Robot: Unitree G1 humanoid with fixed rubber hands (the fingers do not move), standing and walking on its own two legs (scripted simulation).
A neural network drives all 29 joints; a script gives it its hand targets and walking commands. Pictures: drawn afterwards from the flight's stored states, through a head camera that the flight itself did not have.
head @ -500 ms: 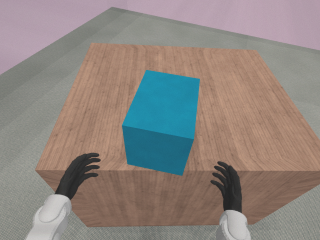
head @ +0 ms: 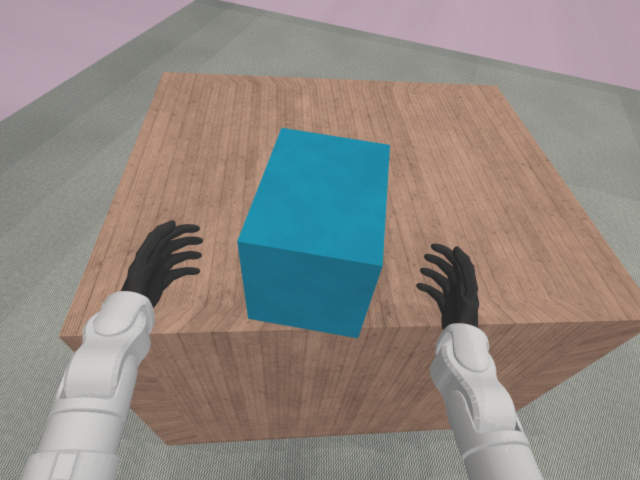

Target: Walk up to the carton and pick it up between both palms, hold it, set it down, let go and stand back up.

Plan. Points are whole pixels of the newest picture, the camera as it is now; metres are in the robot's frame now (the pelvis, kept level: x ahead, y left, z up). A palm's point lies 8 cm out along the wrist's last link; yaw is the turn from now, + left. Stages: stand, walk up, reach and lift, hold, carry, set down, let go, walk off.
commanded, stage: reach and lift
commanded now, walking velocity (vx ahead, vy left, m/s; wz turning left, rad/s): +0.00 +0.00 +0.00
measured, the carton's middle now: (319, 231) +0.45 +0.03 +0.02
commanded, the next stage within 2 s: none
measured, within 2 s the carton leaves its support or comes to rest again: neither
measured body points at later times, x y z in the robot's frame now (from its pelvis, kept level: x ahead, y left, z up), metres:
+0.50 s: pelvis -0.02 +0.01 +0.00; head +0.01 +0.03 +0.45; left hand +0.39 +0.23 +0.11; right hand +0.37 -0.15 +0.10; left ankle +0.03 +0.11 -0.74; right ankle -0.05 -0.13 -0.74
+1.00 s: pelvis +0.00 +0.00 +0.00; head +0.02 +0.03 +0.45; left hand +0.46 +0.20 +0.15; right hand +0.43 -0.15 +0.14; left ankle +0.03 +0.11 -0.74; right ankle -0.05 -0.13 -0.74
